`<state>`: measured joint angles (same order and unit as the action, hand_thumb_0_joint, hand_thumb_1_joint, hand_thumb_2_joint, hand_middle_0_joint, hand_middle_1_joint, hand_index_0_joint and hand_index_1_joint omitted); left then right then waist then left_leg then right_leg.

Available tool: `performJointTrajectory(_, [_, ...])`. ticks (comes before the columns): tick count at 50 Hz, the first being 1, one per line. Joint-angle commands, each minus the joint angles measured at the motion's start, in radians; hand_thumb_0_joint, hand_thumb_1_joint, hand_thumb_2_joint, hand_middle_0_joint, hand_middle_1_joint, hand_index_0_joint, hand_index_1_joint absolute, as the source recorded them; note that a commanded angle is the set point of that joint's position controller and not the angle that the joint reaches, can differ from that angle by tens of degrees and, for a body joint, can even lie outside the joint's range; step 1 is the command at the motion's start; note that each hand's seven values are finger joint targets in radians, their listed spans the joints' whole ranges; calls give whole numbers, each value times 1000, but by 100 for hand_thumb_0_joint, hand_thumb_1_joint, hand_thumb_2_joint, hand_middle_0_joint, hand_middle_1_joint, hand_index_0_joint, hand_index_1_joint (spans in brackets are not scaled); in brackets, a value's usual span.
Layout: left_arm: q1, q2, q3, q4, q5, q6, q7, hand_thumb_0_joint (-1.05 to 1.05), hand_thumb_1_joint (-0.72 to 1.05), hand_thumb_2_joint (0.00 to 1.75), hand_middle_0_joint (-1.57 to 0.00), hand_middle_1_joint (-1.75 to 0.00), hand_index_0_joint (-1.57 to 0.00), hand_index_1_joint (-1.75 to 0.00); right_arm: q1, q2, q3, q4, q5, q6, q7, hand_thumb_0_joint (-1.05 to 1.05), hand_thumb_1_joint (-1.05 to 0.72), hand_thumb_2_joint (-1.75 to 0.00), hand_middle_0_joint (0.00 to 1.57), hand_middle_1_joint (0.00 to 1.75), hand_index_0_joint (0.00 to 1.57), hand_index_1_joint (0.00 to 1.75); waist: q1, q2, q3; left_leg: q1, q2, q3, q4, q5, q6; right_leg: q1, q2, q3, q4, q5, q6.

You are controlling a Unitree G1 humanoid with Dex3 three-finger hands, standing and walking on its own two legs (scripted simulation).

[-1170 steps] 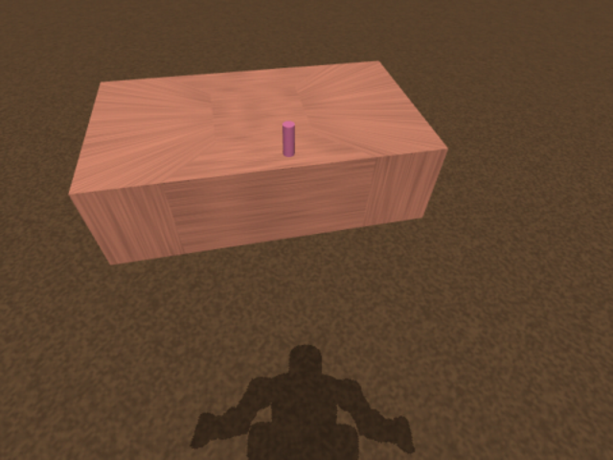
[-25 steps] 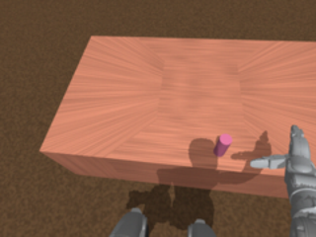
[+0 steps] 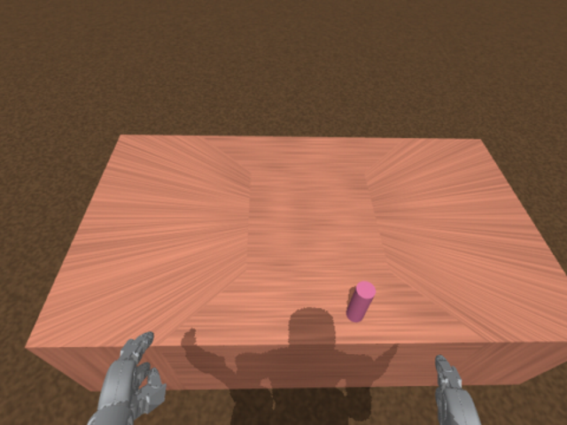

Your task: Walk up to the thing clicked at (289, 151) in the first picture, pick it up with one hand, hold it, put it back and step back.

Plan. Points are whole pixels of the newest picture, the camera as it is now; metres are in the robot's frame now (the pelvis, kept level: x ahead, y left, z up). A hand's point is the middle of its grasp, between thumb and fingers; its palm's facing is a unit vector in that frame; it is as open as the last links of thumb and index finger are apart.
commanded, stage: home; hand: right
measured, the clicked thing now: (360, 302) +0.44 -0.18 -0.28
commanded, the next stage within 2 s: stand in 1.94 s
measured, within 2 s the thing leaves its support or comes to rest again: neither
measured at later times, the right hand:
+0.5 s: hand out of the picture +0.14 -0.20 -0.10, palm faces -0.04 +0.94 -0.33, open 17.5 cm
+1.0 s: hand out of the picture +0.05 -0.25 -0.11, palm faces +0.02 +0.93 -0.37, open 17.4 cm
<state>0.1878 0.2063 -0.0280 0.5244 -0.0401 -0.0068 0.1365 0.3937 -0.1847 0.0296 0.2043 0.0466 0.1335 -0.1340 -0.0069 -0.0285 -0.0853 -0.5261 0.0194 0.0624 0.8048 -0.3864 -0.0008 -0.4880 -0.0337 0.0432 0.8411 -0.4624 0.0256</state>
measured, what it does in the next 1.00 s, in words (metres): stands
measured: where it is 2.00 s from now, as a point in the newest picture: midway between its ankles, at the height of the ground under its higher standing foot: outside the picture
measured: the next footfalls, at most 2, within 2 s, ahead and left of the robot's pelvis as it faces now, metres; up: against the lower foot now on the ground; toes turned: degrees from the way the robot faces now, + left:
none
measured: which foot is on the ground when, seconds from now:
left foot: down 0.00-1.00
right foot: down 0.00-1.00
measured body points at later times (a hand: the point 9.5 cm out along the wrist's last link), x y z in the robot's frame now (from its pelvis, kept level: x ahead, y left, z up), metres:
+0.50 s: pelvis +0.00 +0.01 +0.01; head +0.01 +0.01 +0.46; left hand +0.12 +0.26 -0.10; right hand +0.14 -0.25 -0.08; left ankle +0.01 +0.12 -0.70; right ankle -0.02 -0.14 -0.70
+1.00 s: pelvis -0.01 +0.00 +0.04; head -0.03 +0.01 +0.49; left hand +0.07 +0.28 -0.10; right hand +0.05 -0.30 -0.08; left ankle +0.01 +0.12 -0.70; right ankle -0.02 -0.14 -0.70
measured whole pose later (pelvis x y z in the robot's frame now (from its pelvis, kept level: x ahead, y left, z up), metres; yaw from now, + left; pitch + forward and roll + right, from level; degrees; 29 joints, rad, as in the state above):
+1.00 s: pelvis -0.01 +0.00 +0.04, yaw +0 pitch -4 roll -1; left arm 0.19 0.31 0.01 1.01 0.04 0.02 0.01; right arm 0.21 -0.31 -0.01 1.03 -0.03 0.00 -0.03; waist -0.01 -0.03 0.03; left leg -0.16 0.05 0.05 0.44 -0.21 -0.01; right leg -0.09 0.00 0.03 0.41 -0.24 0.02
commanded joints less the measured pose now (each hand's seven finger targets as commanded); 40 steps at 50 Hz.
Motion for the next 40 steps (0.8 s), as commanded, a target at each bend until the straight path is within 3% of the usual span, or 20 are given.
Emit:
performJointTrajectory(1, [-22,111,37,-139,8,-61,26,0,89,90,-20,-30,-20,-30,-105,-135,-81,-239,-13,-44,-11,0,58,-4,5,5,5,5,47,28,-88,111,-9,-24,-136,208,-5,12,42,-63,-107,215,-46])
performJointTrajectory(4, [-17,124,46,-136,13,-76,35,0,89,90,-20,-30,-20,-30,-148,-150,-88,-287,-18,-37,-13,0,59,-3,5,5,5,5,54,-15,-112,107,-7,-27,-127,201,0,35,42,-59,-107,210,-43])
performJointTrajectory(7, [-15,106,38,-149,19,-91,35,0,89,90,-20,-30,-20,-30,-38,-102,-61,-215,-23,-16,-12,0,57,-4,5,5,5,5,43,24,-103,127,-1,-30,-135,223,-6,8,47,-62,-93,228,-47])
performJointTrajectory(8, [-11,126,54,-150,19,-94,37,0,89,90,-20,-30,-20,-30,-87,-137,-75,-311,-21,-20,-16,0,57,-4,5,5,5,5,34,-5,-128,136,4,-36,-140,217,-5,24,49,-63,-94,222,-43])
performJointTrajectory(9, [-9,124,52,-142,20,-95,36,0,89,90,-20,-30,-20,-30,-56,-134,-76,-280,-23,-14,-17,0,57,-4,5,5,5,5,25,11,-116,133,2,-31,-136,213,-5,18,47,-61,-93,223,-42])
performJointTrajectory(10, [-16,111,39,-155,20,-99,32,0,89,90,-20,-30,-20,-30,22,-95,-51,-199,-26,-4,-13,0,57,-4,5,5,5,5,23,43,-95,130,-5,-21,-133,215,-5,0,47,-60,-96,228,-43])
performJointTrajectory(11, [-20,111,41,-161,21,-103,29,0,90,90,-20,-30,-20,-30,16,-95,-43,-224,-24,-3,-10,0,57,-4,5,5,5,5,21,43,-81,126,-3,-20,-139,201,-8,-15,50,-61,-95,211,-43])
performJointTrajectory(12, [-21,117,45,-161,20,-105,26,0,90,90,-20,-30,-20,-30,13,-114,-71,-227,-24,-3,-14,0,56,-4,5,5,5,5,15,58,-81,126,-4,-17,-139,192,-9,-22,47,-59,-96,205,-43])
performJointTrajectory(17, [-17,124,52,-172,18,-110,18,0,90,90,-20,-30,-20,-30,12,-128,-81,-240,-27,-4,-12,0,57,-4,5,5,5,5,4,42,-85,116,-13,-8,-118,190,-2,-33,42,-56,-96,212,-39])
performJointTrajectory(18, [-46,217,80,27,150,-62,-32,0,90,90,-20,-30,-20,-30,-155,-278,-121,95,-144,-75,41,0,57,-4,5,5,5,5,-13,63,-30,220,40,-91,-168,144,19,31,-27,23,-177,246,-46])
performJointTrajectory(19, [-18,234,102,48,155,-46,-55,0,90,90,-20,-30,-20,-30,-122,-272,-131,138,-147,-107,63,0,56,-4,5,5,5,5,-16,45,-42,269,68,-117,-175,172,38,31,-21,26,-190,251,-44])
performJointTrajectory(21, [-18,229,99,58,142,-33,-74,0,90,90,-20,-30,-20,-30,-137,-279,-126,182,-139,-142,90,0,55,-5,5,5,5,5,6,51,-46,227,85,-131,-204,186,49,70,-18,19,-194,218,-55])
performJointTrajectory(26, [-27,239,89,140,93,-24,-108,0,90,90,-20,-30,-20,-30,-185,-258,-100,344,-90,-167,108,0,56,-4,5,5,5,5,5,-1,-34,269,79,-103,-232,264,34,177,-26,44,-284,311,-47])
performJointTrajectory(29, [-36,225,81,189,89,-14,-110,0,90,90,-20,-30,-20,-30,-199,-258,-91,433,-91,-167,106,0,56,-4,5,5,5,5,3,-14,4,293,76,-90,-264,294,27,206,-32,52,-330,345,-42])
performJointTrajectory(30, [-32,228,81,202,86,-12,-108,0,90,90,-20,-30,-20,-30,-196,-269,-94,459,-91,-166,104,0,56,-4,5,5,5,5,1,-6,0,306,75,-85,-267,317,28,227,-34,52,-342,378,-40])
performJointTrajectory(34, [-22,252,86,264,83,0,-104,0,90,90,-20,-30,-20,-30,-207,-291,-93,556,-87,-163,99,0,55,-5,5,5,5,5,1,4,64,332,83,-93,-332,311,17,238,-33,51,-403,342,-42])
performJointTrajectory(38, [-18,273,86,319,78,2,-102,0,90,90,-20,-30,-20,-30,-220,-303,-90,638,-83,-166,95,0,55,-5,5,5,5,5,6,-4,64,368,91,-95,-363,369,12,295,-44,58,-445,400,-40])
performJointTrajectory(40, [-20,278,85,347,76,4,-104,0,90,90,-20,-30,-20,-30,-219,-316,-88,673,-80,-163,94,0,56,-4,5,5,5,5,4,25,81,356,90,-96,-397,312,9,318,-45,62,-475,354,-36])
